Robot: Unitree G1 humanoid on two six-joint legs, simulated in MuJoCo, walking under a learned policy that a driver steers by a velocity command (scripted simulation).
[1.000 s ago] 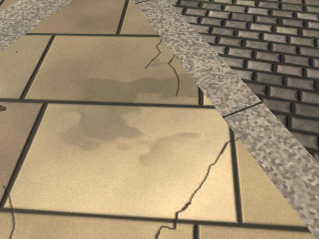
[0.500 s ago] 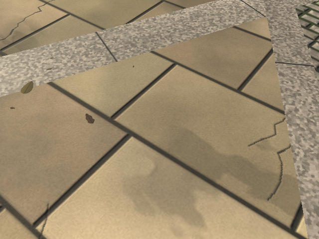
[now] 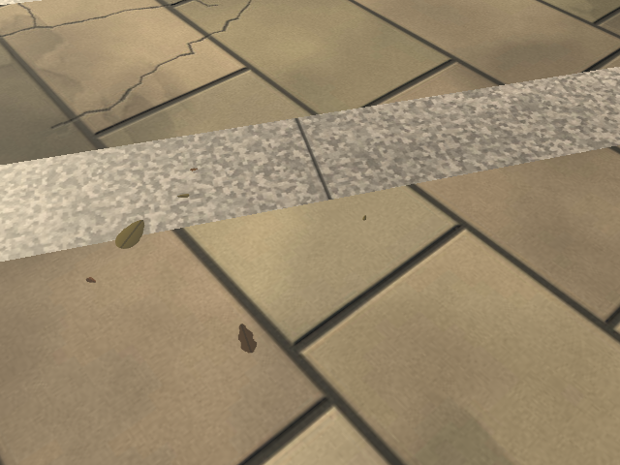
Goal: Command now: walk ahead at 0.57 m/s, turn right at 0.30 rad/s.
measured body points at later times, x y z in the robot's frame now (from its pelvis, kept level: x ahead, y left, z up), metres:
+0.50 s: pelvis +0.26 -0.04 +0.00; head +0.31 -0.07 +0.44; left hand +0.50 +0.18 -0.09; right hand +0.37 -0.35 -0.09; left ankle +0.43 +0.12 -0.67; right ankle +0.34 -0.11 -0.74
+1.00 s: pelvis +0.38 +0.01 +0.01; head +0.41 -0.01 +0.45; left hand +0.69 +0.09 -0.09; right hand +0.29 -0.29 -0.08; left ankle +0.48 +0.06 -0.74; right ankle +0.26 -0.09 -0.64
